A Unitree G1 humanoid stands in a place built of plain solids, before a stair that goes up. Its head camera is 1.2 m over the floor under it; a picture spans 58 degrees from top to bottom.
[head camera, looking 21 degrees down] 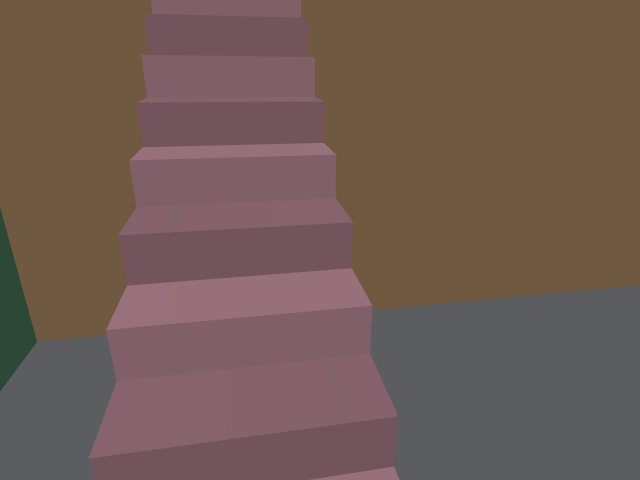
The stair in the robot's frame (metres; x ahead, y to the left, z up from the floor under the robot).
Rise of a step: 0.18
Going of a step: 0.23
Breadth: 0.76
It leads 10 degrees to the left of straight ahead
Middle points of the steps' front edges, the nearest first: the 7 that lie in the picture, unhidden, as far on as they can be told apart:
0.82 0.17 0.36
1.08 0.21 0.55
1.33 0.26 0.73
1.61 0.31 0.91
1.86 0.35 1.09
2.08 0.40 1.27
2.28 0.43 1.46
